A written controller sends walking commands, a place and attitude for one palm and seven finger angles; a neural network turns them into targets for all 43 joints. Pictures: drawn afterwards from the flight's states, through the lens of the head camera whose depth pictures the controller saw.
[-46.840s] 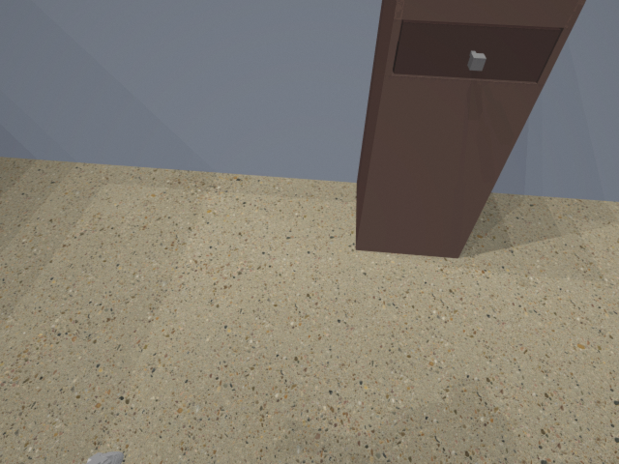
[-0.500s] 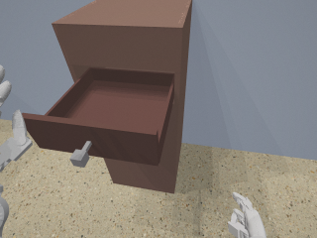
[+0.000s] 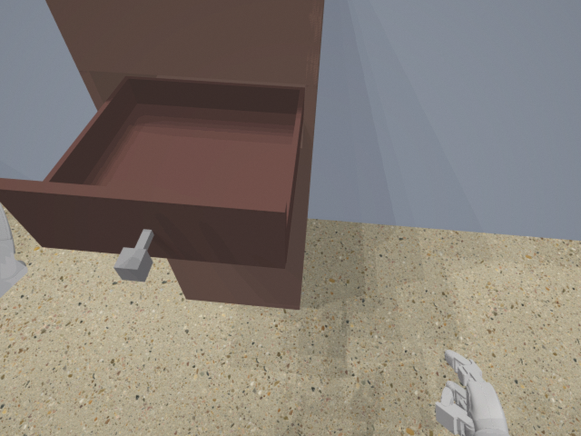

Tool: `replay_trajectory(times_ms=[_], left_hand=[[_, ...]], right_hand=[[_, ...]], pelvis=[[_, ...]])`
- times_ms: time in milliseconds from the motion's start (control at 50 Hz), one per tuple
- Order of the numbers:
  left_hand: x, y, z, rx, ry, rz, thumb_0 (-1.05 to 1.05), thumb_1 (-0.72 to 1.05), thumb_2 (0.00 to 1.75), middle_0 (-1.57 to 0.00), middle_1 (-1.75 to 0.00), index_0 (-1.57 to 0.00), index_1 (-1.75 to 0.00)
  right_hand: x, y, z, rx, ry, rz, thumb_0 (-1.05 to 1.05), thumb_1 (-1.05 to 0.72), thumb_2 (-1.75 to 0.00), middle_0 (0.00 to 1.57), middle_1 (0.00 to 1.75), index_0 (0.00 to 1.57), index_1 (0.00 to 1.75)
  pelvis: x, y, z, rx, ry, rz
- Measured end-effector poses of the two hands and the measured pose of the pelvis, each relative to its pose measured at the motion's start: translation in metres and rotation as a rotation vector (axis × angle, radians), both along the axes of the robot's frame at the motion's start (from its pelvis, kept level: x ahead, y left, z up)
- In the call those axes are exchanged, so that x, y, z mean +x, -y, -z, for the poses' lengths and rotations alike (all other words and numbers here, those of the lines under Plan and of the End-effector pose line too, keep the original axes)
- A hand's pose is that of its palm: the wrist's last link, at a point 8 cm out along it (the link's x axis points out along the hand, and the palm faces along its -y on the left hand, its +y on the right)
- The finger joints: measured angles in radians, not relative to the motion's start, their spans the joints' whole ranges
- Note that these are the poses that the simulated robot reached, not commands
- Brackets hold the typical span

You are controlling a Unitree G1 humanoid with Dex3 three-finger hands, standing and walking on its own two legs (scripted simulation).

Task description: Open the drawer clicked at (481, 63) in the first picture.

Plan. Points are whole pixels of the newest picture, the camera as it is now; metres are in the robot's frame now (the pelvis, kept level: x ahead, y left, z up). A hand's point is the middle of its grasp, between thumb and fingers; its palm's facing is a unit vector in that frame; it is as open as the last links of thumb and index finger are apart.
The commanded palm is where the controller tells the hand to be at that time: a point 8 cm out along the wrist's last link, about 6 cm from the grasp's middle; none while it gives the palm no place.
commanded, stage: step back with the hand held close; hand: left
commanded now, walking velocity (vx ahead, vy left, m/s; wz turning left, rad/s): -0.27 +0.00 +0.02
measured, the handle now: (139, 253) +0.33 +0.23 +0.07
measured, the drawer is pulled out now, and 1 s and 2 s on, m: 0.30 0.30 0.30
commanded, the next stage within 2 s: stop stepping back and stand still in 0.82 s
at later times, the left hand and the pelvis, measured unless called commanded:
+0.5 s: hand out of the picture +0.11 +0.24 +0.26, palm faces +0.54 -0.74 -0.40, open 7.4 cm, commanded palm +0.04 +0.29 +0.26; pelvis -0.08 +0.01 -0.02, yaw +1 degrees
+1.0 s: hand out of the picture +0.02 +0.23 +0.25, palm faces +0.43 -0.74 -0.52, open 7.4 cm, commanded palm -0.06 +0.28 +0.26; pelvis -0.19 +0.00 +0.00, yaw +0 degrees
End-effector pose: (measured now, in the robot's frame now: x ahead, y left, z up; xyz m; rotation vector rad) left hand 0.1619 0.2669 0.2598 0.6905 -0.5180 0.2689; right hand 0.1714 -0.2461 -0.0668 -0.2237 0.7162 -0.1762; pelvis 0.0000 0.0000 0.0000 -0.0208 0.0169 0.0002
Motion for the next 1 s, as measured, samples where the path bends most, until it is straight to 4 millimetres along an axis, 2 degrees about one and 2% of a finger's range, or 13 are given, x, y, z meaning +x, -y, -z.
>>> replay_trajectory(times_ms=[160, 280, 400, 500, 600, 680, 740, 800, 860, 940, 1000], left_hand=[[-0.036, -0.013, -0.004, 0.030, 0.106, -0.031, 0.01, 0.88, 0.90, -0.21, -0.30, -0.21, -0.31], [-0.063, -0.013, -0.004, 0.000, 0.197, -0.069, 0.01, 0.88, 0.90, -0.21, -0.30, -0.21, -0.31], [-0.081, -0.008, -0.006, -0.040, 0.264, -0.033, 0.01, 0.88, 0.90, -0.21, -0.30, -0.21, -0.31], [-0.093, -0.013, -0.010, 0.003, 0.286, -0.008, 0.01, 0.88, 0.90, -0.21, -0.30, -0.21, -0.31], [-0.108, -0.017, -0.015, 0.018, 0.278, -0.047, 0.01, 0.88, 0.90, -0.21, -0.30, -0.21, -0.31], [-0.119, -0.006, -0.006, -0.008, 0.226, -0.041, 0.01, 0.88, 0.90, -0.21, -0.30, -0.21, -0.31], [-0.125, 0.002, -0.004, -0.030, 0.177, -0.012, 0.01, 0.88, 0.90, -0.21, -0.30, -0.21, -0.31], [-0.134, 0.002, -0.006, -0.006, 0.148, 0.001, 0.01, 0.88, 0.90, -0.21, -0.30, -0.21, -0.31], [-0.144, -0.003, -0.007, 0.027, 0.150, 0.023, 0.01, 0.88, 0.90, -0.21, -0.30, -0.21, -0.31], [-0.163, -0.007, -0.007, 0.045, 0.138, 0.042, 0.01, 0.88, 0.90, -0.21, -0.30, -0.21, -0.31], [-0.185, -0.003, -0.009, 0.038, 0.113, 0.039, 0.01, 0.88, 0.90, -0.21, -0.30, -0.21, -0.31]], right_hand=[[-0.029, -0.016, 0.003, 0.001, 0.027, -0.030, 0.01, -0.91, -0.90, 0.20, 0.30, 0.20, 0.30], [-0.048, -0.026, 0.012, 0.027, 0.048, -0.070, 0.01, -0.91, -0.90, 0.20, 0.30, 0.20, 0.30], [-0.075, -0.024, 0.019, 0.005, 0.004, -0.070, 0.01, -0.91, -0.90, 0.21, 0.30, 0.20, 0.30], [-0.100, -0.020, 0.021, -0.021, -0.009, -0.028, 0.01, -0.91, -0.90, 0.20, 0.30, 0.20, 0.30], [-0.119, -0.023, 0.022, 0.021, -0.006, -0.025, 0.01, -0.91, -0.90, 0.20, 0.30, 0.20, 0.30], [-0.128, -0.022, 0.028, 0.051, -0.007, -0.062, 0.01, -0.91, -0.90, 0.20, 0.30, 0.20, 0.30], [-0.138, -0.020, 0.022, 0.044, -0.050, -0.067, 0.01, -0.91, -0.90, 0.20, 0.30, 0.20, 0.30], [-0.145, -0.019, 0.010, 0.014, -0.054, -0.054, 0.01, -0.91, -0.90, 0.20, 0.30, 0.20, 0.30], [-0.149, -0.017, 0.005, -0.027, -0.015, -0.048, 0.01, -0.91, -0.90, 0.20, 0.30, 0.20, 0.30], [-0.161, -0.019, 0.000, -0.025, 0.014, -0.050, 0.01, -0.91, -0.90, 0.20, 0.30, 0.20, 0.30], [-0.179, -0.022, -0.006, 0.002, 0.045, -0.068, 0.01, -0.91, -0.90, 0.20, 0.30, 0.20, 0.30]], pelvis=[[-0.028, -0.006, 0.008, 0.007, 0.007, -0.001], [-0.049, -0.002, 0.015, 0.001, 0.019, -0.012], [-0.066, -0.004, 0.017, -0.008, 0.021, -0.022], [-0.082, -0.010, 0.020, -0.031, 0.026, -0.022], [-0.097, -0.002, 0.016, -0.032, 0.013, -0.021], [-0.115, 0.005, 0.018, -0.007, -0.016, 0.007], [-0.124, 0.005, 0.009, 0.008, -0.014, -0.002], [-0.131, 0.004, 0.002, 0.030, -0.023, -0.002], [-0.142, -0.004, 0.006, -0.002, -0.036, -0.012], [-0.171, -0.004, 0.005, 0.010, -0.028, -0.010], [-0.191, -0.001, 0.001, -0.008, -0.018, 0.002]])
